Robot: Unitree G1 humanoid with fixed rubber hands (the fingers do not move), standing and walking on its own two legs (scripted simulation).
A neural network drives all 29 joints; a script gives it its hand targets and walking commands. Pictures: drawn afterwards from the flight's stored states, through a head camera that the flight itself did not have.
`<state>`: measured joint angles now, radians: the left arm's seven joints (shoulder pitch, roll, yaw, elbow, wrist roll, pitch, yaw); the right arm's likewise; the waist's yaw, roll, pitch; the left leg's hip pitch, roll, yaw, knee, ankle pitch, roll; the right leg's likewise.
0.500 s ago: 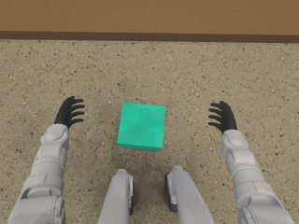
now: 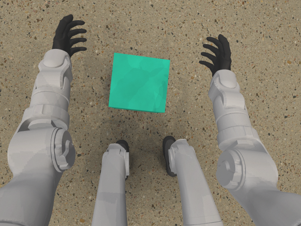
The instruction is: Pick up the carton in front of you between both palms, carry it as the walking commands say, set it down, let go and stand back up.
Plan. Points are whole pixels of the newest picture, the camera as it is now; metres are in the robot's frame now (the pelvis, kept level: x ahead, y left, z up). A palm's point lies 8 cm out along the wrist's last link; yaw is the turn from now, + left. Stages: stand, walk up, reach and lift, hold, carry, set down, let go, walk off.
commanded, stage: reach and lift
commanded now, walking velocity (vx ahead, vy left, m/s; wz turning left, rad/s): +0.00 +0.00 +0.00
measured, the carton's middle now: (138, 87) +0.47 +0.01 -0.48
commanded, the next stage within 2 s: none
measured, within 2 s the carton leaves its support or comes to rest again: leaves its support in 1.52 s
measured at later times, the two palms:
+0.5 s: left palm (88, 77) +0.49 +0.19 -0.35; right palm (192, 86) +0.45 -0.19 -0.35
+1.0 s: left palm (95, 79) +0.49 +0.18 -0.41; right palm (185, 83) +0.47 -0.18 -0.40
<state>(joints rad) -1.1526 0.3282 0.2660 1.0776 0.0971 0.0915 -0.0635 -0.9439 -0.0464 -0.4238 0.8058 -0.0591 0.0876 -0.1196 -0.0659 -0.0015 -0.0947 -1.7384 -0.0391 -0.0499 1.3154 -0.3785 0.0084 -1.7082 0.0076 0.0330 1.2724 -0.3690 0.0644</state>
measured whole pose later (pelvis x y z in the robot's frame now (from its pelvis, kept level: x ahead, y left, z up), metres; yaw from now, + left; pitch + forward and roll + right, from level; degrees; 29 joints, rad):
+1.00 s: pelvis -0.03 -0.01 -0.23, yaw -2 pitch +39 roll -3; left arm -1.35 0.44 -0.03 1.16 -0.22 -0.01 0.05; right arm -1.28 -0.22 -0.13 1.10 0.27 -0.02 -0.17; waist -0.02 -0.05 0.26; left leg -2.30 -0.01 -0.05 2.18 -0.56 0.00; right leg -2.28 0.07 0.03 2.13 -0.54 0.09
